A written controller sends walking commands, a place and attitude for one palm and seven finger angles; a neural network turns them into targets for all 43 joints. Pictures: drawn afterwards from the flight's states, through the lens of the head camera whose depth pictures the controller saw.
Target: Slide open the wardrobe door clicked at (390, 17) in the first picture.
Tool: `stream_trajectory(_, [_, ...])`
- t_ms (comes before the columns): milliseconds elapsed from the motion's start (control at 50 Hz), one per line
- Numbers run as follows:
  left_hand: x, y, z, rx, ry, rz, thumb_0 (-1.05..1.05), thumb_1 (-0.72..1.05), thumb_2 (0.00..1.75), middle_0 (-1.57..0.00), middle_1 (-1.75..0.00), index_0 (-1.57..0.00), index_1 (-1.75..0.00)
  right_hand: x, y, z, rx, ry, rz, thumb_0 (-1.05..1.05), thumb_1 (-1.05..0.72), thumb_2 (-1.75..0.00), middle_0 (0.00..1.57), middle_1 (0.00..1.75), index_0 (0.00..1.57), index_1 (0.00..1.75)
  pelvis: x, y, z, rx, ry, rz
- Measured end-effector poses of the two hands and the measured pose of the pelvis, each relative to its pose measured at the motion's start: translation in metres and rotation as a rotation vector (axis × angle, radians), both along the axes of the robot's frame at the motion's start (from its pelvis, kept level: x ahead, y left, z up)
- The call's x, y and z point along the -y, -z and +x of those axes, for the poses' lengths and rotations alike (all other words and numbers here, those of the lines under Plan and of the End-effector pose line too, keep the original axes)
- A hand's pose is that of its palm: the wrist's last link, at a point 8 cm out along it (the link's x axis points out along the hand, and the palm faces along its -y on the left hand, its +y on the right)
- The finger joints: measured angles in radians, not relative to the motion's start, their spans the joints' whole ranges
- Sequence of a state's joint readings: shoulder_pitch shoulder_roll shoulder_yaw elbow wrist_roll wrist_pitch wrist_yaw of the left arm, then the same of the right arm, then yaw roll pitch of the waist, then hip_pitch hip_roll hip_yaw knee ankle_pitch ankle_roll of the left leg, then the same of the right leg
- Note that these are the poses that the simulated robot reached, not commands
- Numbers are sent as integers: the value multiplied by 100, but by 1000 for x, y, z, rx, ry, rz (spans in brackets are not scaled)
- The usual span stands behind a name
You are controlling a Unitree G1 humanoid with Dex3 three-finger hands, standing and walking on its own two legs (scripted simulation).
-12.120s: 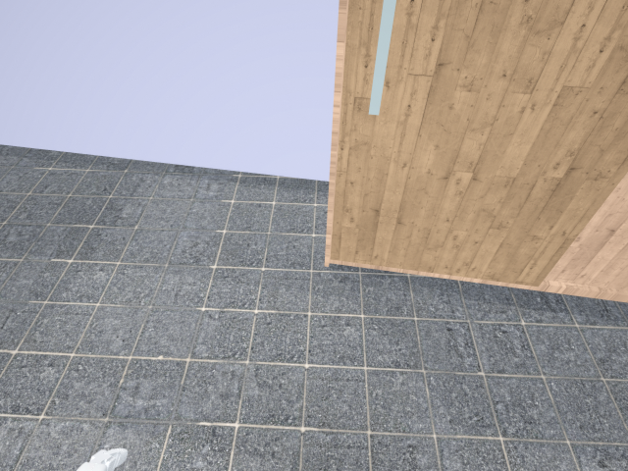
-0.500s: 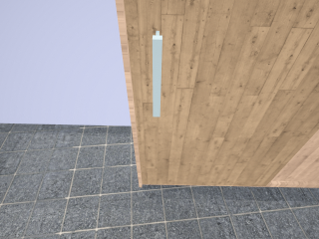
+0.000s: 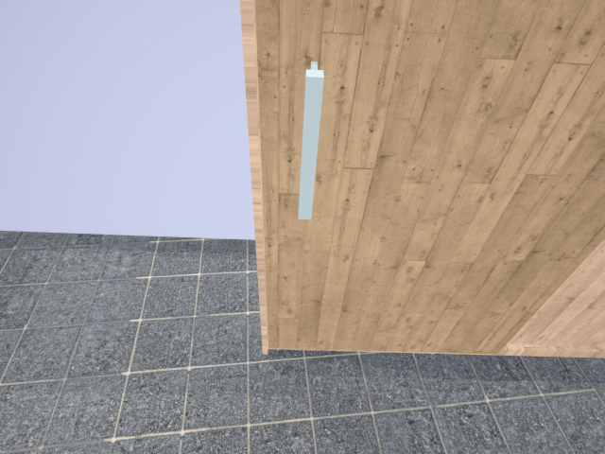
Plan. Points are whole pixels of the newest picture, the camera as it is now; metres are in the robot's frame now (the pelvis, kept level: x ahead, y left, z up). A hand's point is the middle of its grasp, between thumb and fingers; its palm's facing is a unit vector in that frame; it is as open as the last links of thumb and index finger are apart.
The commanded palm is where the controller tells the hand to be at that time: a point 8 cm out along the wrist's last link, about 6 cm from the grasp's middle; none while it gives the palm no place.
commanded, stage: look again from close up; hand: left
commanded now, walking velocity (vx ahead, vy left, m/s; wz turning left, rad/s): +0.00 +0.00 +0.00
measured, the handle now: (308, 148) +0.59 +0.03 +0.11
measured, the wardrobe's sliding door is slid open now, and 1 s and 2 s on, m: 0.00 0.00 0.00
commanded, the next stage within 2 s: none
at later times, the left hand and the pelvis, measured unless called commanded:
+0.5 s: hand out of the picture -0.10 +0.17 -0.18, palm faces +0.06 -0.99 -0.15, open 7.4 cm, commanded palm none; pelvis -0.03 +0.02 +0.00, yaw +0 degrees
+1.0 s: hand out of the picture -0.08 +0.20 -0.21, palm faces +0.04 -0.99 -0.11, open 7.4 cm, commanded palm none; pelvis -0.09 +0.05 -0.02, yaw -1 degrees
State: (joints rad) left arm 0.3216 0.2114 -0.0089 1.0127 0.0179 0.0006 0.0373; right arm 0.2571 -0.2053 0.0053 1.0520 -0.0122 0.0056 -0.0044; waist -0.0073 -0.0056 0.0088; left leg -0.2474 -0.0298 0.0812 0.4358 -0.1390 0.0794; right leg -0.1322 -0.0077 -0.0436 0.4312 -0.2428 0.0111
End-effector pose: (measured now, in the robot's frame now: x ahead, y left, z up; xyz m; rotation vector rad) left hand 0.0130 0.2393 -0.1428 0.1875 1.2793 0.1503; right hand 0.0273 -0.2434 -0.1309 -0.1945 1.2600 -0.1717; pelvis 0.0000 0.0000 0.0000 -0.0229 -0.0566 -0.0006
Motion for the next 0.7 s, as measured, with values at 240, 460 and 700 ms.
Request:
stream_trajectory(240, [14, 10, -63, -143, -40, -65, 0, 90, 90, -20, -30, -20, -30, -33, 7, -48, -110, 51, 43, 1, -90, -90, 20, 30, 20, 30, -13, 0, -10, -5, 0, -2])
stream_trajectory(460, [18, 9, -107, -207, -85, -79, 0, 90, 90, -20, -30, -20, -30, -50, 13, -61, -108, 66, 68, 1, -90, -90, 20, 30, 20, 30, -22, 1, -23, -2, 1, 1])
stream_trajectory(700, [23, 4, -155, -242, -131, -76, 0, 91, 90, -20, -30, -20, -30, -46, 15, -71, -78, 56, 66, 1, -91, -90, 20, 30, 20, 30, -22, 1, -47, 6, -4, 4])
